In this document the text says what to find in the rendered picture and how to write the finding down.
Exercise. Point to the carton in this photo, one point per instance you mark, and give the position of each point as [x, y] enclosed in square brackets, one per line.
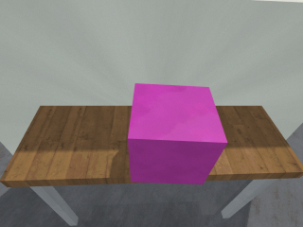
[175, 134]

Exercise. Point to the table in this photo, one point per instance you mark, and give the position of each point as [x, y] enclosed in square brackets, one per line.
[85, 145]

